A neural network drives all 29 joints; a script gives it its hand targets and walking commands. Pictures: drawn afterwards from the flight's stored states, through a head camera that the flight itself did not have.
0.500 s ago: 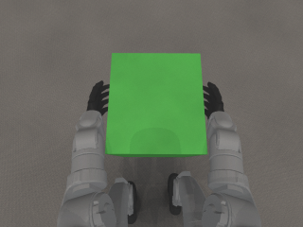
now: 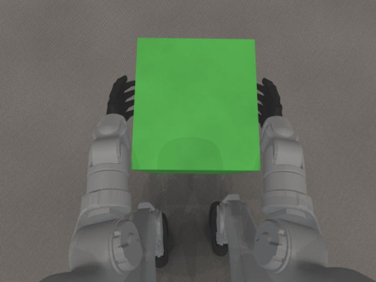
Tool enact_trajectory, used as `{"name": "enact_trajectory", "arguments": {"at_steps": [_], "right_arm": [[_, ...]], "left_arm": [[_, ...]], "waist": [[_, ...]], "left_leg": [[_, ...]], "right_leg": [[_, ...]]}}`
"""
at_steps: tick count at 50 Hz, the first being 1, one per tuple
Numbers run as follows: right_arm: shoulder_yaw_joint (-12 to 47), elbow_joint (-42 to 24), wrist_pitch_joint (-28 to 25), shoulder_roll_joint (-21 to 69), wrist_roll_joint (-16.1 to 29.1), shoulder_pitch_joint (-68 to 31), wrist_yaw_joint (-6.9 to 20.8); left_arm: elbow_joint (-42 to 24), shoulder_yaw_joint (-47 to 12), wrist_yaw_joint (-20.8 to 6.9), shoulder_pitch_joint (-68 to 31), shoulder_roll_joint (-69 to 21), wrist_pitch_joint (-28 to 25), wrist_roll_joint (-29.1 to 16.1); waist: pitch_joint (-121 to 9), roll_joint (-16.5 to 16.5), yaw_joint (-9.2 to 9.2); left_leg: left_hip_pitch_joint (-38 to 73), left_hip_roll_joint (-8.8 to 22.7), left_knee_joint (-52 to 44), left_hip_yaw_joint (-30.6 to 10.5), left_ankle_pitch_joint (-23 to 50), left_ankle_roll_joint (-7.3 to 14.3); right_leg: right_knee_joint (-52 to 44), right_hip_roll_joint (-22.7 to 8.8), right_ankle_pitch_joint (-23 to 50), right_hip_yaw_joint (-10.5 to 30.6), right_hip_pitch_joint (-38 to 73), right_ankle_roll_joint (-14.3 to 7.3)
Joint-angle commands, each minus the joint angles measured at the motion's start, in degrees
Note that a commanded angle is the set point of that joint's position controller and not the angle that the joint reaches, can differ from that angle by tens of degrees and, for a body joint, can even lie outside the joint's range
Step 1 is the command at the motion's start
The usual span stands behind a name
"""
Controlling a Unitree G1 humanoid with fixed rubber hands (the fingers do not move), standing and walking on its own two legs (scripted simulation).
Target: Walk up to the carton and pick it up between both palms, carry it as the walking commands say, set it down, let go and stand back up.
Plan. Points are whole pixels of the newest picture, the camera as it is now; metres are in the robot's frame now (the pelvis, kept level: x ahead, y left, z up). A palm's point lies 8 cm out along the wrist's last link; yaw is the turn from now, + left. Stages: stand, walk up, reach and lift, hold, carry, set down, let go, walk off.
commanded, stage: set down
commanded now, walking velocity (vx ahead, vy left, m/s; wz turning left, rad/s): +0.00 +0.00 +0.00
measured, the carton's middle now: (193, 120) +0.45 -0.02 -0.14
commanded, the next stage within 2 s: none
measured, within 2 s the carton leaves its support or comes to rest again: neither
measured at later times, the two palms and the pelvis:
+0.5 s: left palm (130, 114) +0.48 +0.13 -0.15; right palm (257, 116) +0.45 -0.18 -0.15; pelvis -0.01 +0.00 -0.07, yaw +1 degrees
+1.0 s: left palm (138, 116) +0.50 +0.12 -0.24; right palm (246, 117) +0.48 -0.18 -0.24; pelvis -0.02 -0.01 -0.14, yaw +2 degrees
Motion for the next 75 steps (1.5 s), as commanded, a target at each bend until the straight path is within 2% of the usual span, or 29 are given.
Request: {"name": "enact_trajectory", "arguments": {"at_steps": [1,5,10,21,45,75], "right_arm": [[33.87,5.63,-0.17,51.14,9.24,-33.70,14.76],[33.94,5.64,-0.52,50.43,10.41,-35.90,14.44],[33.09,6.88,-0.61,49.72,10.82,-38.72,14.03],[31.66,8.14,-0.91,48.17,11.74,-44.75,12.64],[31.76,8.02,-1.53,43.49,15.02,-56.46,11.36],[32.24,11.11,-5.19,34.42,19.13,-68.44,10.12]], "left_arm": [[3.74,-33.22,-13.59,-32.50,-53.36,-0.92,-9.05],[4.64,-33.39,-12.86,-33.61,-52.62,-1.22,-9.81],[5.44,-32.85,-11.86,-37.12,-52.13,-1.34,-10.07],[7.92,-30.75,-10.81,-42.04,-49.81,-1.65,-10.35],[9.05,-30.27,-9.82,-53.22,-45.25,-1.95,-12.55],[13.75,-30.36,-8.47,-64.93,-38.61,-4.79,-16.74]], "waist": [[-49.50,0.30,-1.56],[-51.75,0.00,-2.20],[-52.62,0.82,-2.14],[-54.55,0.32,-2.37],[-58.08,0.34,-2.66],[-52.85,1.09,-3.55]], "left_leg": [[23.04,-9.69,-6.26,-0.77,14.05,-1.28],[22.52,-9.58,-3.72,-0.84,15.09,-1.43],[18.49,-10.00,-1.33,0.03,12.53,-1.65],[11.32,-10.42,4.37,1.08,11.32,-1.46],[1.39,-10.14,16.13,2.36,10.82,-0.99],[-2.38,-8.49,29.71,2.18,11.62,-0.61]], "right_leg": [[-3.17,10.94,12.81,-0.51,28.58,0.30],[-0.64,11.01,13.27,-1.12,24.47,1.05],[1.86,11.08,11.68,-1.38,22.87,1.05],[7.54,11.08,11.72,-1.94,19.04,1.57],[19.15,10.46,12.33,-2.81,10.73,1.70],[32.48,8.09,12.54,-3.72,4.23,1.20]]}}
